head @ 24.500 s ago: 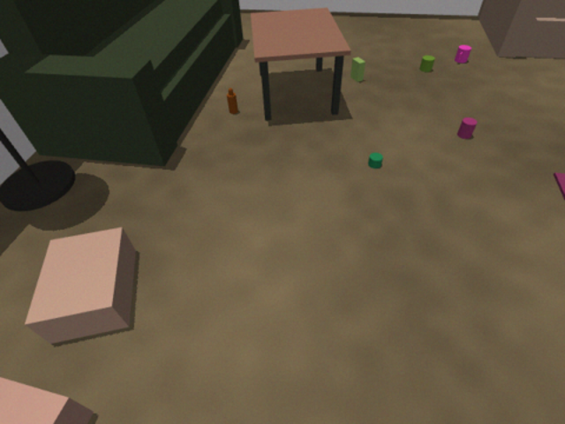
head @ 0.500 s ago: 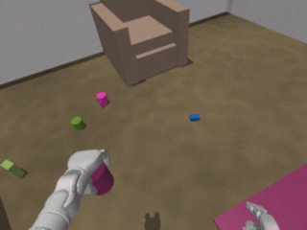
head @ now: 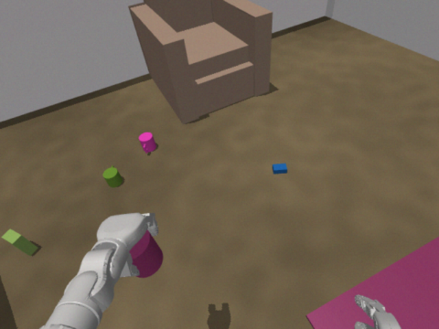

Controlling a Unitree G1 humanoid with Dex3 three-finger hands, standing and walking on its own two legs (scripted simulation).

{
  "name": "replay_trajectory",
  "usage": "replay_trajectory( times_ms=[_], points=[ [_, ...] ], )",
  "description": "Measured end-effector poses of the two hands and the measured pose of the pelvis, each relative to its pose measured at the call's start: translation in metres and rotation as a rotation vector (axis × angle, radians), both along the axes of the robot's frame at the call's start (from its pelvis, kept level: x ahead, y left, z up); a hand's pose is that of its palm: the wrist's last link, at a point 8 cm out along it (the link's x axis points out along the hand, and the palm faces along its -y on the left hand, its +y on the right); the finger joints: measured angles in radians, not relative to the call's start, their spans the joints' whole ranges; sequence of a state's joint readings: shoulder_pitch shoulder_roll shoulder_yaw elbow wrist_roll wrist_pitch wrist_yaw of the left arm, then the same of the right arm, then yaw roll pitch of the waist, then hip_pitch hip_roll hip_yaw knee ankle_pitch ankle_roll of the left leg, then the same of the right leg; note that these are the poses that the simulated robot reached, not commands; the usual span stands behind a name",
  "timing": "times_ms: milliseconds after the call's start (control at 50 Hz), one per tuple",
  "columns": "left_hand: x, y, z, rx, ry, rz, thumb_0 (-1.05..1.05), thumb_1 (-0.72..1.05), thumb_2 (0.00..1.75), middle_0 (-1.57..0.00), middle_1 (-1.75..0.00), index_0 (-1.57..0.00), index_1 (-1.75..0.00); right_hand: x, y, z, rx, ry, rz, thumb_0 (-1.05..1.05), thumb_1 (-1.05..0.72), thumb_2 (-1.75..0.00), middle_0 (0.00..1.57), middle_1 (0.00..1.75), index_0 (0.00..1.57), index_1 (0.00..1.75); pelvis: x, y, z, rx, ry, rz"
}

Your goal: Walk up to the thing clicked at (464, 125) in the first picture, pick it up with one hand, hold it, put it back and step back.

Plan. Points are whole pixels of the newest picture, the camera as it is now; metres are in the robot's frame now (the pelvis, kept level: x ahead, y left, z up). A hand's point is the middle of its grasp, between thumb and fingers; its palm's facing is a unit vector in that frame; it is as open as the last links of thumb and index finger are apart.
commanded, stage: crouch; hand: left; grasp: from above
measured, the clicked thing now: (139, 251) +0.31 +0.22 -0.07
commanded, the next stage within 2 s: lower in 1.86 s
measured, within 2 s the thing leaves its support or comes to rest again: neither
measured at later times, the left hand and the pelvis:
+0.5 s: hand (148, 270) +0.31 +0.24 -0.19, palm faces -0.41 +0.03 -0.91, open 10.2 cm; pelvis -0.04 +0.00 -0.09, yaw +1 degrees
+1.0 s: hand (167, 284) +0.36 +0.25 -0.42, palm faces -0.43 +0.00 -0.91, open 10.2 cm; pelvis -0.08 +0.01 -0.28, yaw -1 degrees
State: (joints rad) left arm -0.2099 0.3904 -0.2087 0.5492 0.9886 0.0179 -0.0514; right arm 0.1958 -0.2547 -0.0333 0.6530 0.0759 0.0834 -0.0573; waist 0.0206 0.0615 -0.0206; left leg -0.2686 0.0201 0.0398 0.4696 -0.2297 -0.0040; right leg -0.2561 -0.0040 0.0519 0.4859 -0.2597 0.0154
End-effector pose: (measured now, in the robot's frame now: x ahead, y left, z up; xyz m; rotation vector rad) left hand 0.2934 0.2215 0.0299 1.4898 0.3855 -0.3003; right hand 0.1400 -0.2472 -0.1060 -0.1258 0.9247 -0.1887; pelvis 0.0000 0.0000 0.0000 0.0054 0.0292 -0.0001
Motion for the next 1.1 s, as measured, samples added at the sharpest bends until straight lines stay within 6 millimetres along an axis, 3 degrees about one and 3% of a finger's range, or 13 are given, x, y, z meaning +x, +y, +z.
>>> replay_trajectory(
  times_ms=[160,260,340,540,660,760,900,1100],
  points=[
    [-0.003,0.001,-0.017,0.01,0.007,-0.003,0.0,-0.07,0.71,-0.57,-0.83,-0.56,-0.84,0.0,-0.002,0.0,-0.008,0.01,0.006,0.01,-0.9,-0.9,0.2,0.3,0.2,0.3,-0.002,-0.002,-0.002,0.001,0.015,0.007],
    [-0.004,0.004,-0.047,0.032,0.019,-0.005,0.0,-0.07,0.71,-0.56,-0.83,-0.56,-0.84,-0.009,-0.007,-0.009,-0.032,0.046,0.018,0.0,-0.9,-0.9,0.21,0.3,0.2,0.3,-0.008,-0.003,-0.011,-0.003,0.063,0.016],
    [0.001,0.007,-0.081,0.059,0.017,-0.012,0.0,-0.07,0.71,-0.56,-0.83,-0.56,-0.84,-0.025,-0.015,-0.027,-0.062,0.095,0.026,0.0,-0.9,-0.9,0.21,0.3,0.2,0.3,-0.016,-0.003,-0.029,-0.01,0.138,0.024],
    [0.028,0.015,-0.183,0.098,-0.021,-0.032,0.0,-0.07,0.71,-0.56,-0.84,-0.56,-0.84,-0.095,-0.031,-0.111,-0.141,0.257,-0.017,0.0,-0.9,-0.9,0.2,0.3,0.2,0.3,-0.044,0.004,-0.111,-0.038,0.352,0.026],
    [0.044,0.019,-0.244,0.099,-0.032,-0.022,0.0,-0.07,0.72,-0.56,-0.84,-0.57,-0.84,-0.141,-0.026,-0.169,-0.152,0.359,-0.054,0.0,-0.9,-0.9,0.2,0.3,0.2,0.3,-0.058,0.01,-0.164,-0.052,0.455,0.02],
    [0.052,0.021,-0.293,0.094,-0.013,-0.005,0.0,-0.07,0.72,-0.55,-0.84,-0.57,-0.84,-0.166,-0.015,-0.212,-0.135,0.415,-0.063,0.0,-0.9,-0.9,0.21,0.3,0.2,0.3,-0.067,0.013,-0.203,-0.06,0.515,0.014],
    [0.059,0.025,-0.359,0.073,0.018,-0.016,0.0,-0.07,0.72,-0.55,-0.84,-0.57,-0.84,-0.177,-0.006,-0.263,-0.118,0.444,-0.031,0.0,-0.9,-0.9,0.21,0.3,0.21,0.3,-0.075,0.014,-0.253,-0.072,0.579,0.01],
    [0.071,0.033,-0.429,0.061,-0.005,-0.011,0.0,-0.08,0.72,-0.56,-0.84,-0.57,-0.83,-0.167,-0.013,-0.314,-0.134,0.453,0.045,0.0,-0.9,-0.9,0.21,0.3,0.21,0.3,-0.08,0.009,-0.309,-0.09,0.624,0.007]
  ],
)
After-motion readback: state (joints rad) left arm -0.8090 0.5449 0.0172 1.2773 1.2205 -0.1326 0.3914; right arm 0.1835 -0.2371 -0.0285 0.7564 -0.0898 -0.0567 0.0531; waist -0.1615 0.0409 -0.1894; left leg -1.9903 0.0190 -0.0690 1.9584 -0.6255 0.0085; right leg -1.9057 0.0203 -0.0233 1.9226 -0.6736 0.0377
